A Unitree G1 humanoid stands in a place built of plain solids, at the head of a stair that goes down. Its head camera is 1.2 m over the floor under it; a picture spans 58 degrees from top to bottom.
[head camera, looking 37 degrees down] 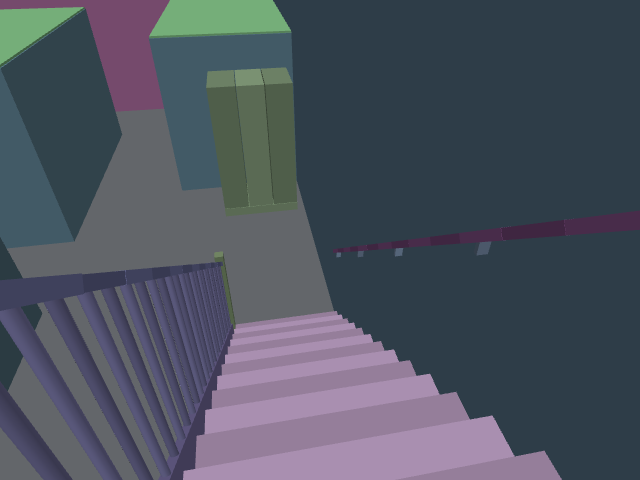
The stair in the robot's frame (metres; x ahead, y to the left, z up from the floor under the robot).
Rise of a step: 0.20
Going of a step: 0.25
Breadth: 1.20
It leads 10 degrees to the left of straight ahead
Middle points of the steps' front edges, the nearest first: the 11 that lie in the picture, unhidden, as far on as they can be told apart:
0.85 -0.10 -0.40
1.09 -0.06 -0.60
1.34 -0.01 -0.80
1.58 0.03 -1.00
1.82 0.08 -1.20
2.06 0.12 -1.40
2.31 0.17 -1.60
2.55 0.21 -1.80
2.79 0.26 -2.00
3.04 0.30 -2.20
3.28 0.35 -2.40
